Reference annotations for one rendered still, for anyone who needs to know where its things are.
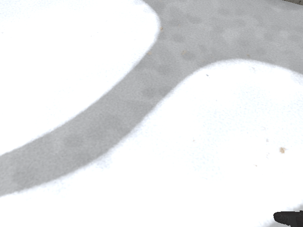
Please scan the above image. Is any robot right hand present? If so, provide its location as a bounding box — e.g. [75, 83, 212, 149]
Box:
[273, 210, 303, 227]

